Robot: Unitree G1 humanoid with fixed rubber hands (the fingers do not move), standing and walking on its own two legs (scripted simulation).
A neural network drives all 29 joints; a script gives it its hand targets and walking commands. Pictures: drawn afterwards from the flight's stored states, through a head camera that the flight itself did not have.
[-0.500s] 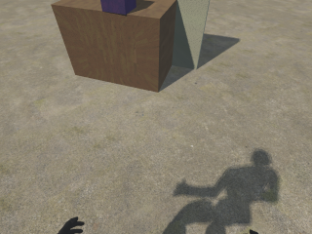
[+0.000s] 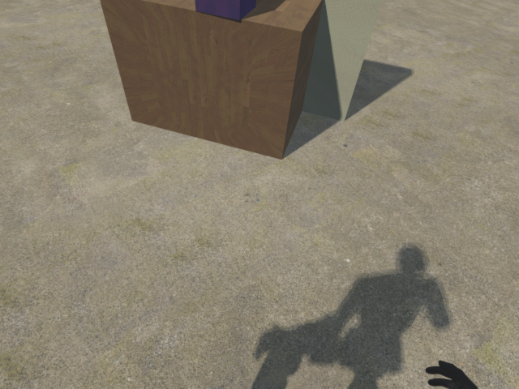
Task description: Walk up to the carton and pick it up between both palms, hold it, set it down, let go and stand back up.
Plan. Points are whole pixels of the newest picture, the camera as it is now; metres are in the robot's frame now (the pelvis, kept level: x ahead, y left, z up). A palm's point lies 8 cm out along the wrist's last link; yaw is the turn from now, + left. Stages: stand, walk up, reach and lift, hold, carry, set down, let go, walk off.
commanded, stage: walk up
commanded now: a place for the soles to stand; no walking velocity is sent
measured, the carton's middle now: out of the picture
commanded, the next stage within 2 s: none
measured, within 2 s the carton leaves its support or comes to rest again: neither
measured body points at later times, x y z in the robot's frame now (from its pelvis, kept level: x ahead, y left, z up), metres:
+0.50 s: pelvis +0.16 +0.22 +0.00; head +0.17 +0.25 +0.45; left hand +0.22 +0.56 -0.11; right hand +0.30 -0.10 -0.06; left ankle +0.16 +0.41 -0.67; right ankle +0.11 -0.01 -0.70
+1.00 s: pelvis +0.39 +0.31 +0.00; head +0.41 +0.32 +0.45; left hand +0.60 +0.61 -0.08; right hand +0.35 -0.01 -0.10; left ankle +0.23 +0.44 -0.65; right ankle +0.47 +0.22 -0.70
